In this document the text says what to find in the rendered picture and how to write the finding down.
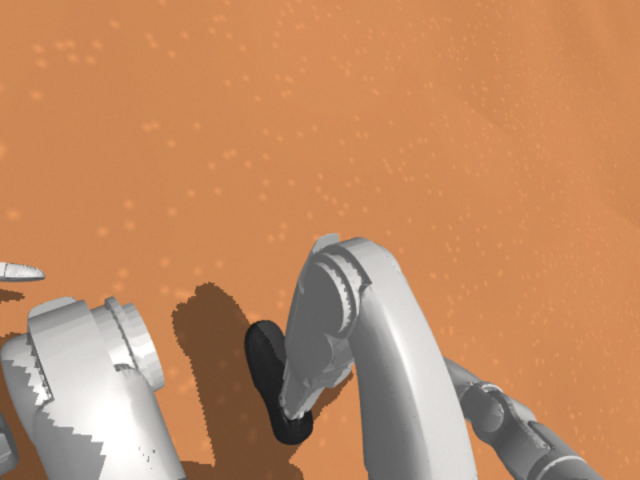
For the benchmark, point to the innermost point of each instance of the right robot foot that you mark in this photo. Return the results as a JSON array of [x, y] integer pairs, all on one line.
[[266, 358]]

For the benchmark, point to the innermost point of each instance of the left robot arm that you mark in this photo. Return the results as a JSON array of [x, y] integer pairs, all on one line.
[[9, 456]]

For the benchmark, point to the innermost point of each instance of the left robot hand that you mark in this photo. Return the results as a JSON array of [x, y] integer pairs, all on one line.
[[10, 272]]

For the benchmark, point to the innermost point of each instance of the right robot hand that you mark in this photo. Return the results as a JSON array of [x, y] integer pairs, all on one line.
[[462, 379]]

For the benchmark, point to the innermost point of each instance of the right robot arm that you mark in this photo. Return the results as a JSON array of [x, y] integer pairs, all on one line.
[[529, 450]]

